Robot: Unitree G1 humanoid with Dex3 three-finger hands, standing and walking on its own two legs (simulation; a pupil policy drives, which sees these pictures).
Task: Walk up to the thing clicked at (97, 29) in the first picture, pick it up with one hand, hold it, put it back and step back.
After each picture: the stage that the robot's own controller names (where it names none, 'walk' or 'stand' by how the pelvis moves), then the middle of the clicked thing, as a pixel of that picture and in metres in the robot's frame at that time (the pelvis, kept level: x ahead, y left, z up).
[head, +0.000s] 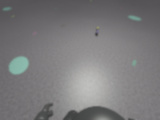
stand; (97, 31) +2.12 -0.11 -0.65
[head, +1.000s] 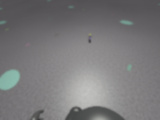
walk; (89, 38) +1.99 +0.23 -0.64
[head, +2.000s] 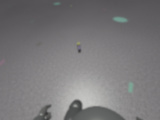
walk; (79, 47) +1.37 +0.38 -0.65
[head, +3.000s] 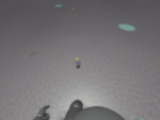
walk; (77, 63) +0.94 +0.31 -0.65
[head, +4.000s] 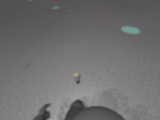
walk; (77, 78) +0.61 +0.27 -0.65
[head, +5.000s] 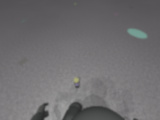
stand; (76, 83) +0.48 +0.20 -0.63
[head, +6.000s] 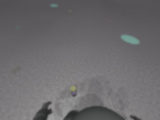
stand; (73, 91) +0.41 +0.20 -0.65
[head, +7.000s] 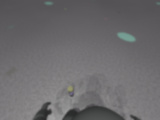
stand; (71, 91) +0.39 +0.23 -0.65
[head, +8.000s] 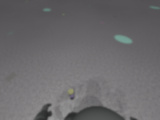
stand; (71, 94) +0.39 +0.23 -0.65
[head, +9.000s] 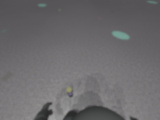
stand; (69, 92) +0.38 +0.25 -0.65
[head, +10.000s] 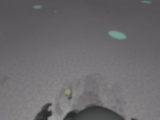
stand; (68, 94) +0.36 +0.26 -0.65
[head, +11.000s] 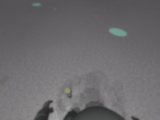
stand; (68, 93) +0.36 +0.27 -0.65
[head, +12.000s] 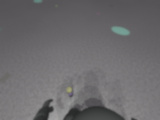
stand; (70, 92) +0.35 +0.25 -0.65
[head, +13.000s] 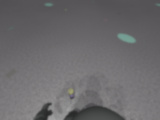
stand; (71, 94) +0.37 +0.22 -0.65
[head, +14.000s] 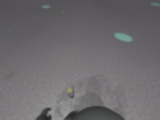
stand; (70, 93) +0.39 +0.24 -0.66
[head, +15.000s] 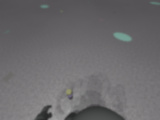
stand; (69, 94) +0.36 +0.26 -0.66
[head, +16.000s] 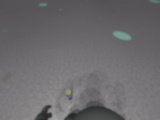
go down; (69, 94) +0.35 +0.25 -0.66
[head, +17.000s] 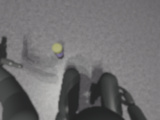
go down; (59, 52) +0.45 +0.27 -0.27
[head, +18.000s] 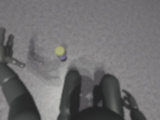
approach; (61, 55) +0.44 +0.26 -0.27
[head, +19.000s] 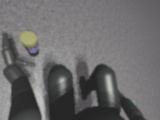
close in; (31, 46) +0.44 +0.31 -0.16
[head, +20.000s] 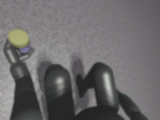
close; (23, 46) +0.43 +0.32 -0.16
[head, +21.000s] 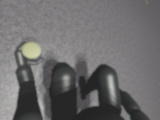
lift; (34, 54) +0.36 +0.30 -0.16
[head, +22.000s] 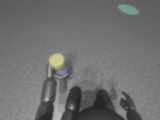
lift; (61, 69) +0.32 +0.20 +0.03
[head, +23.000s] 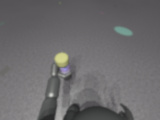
hold; (65, 68) +0.33 +0.19 +0.05
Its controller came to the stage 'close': yes
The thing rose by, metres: 0.69
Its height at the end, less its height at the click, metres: +0.65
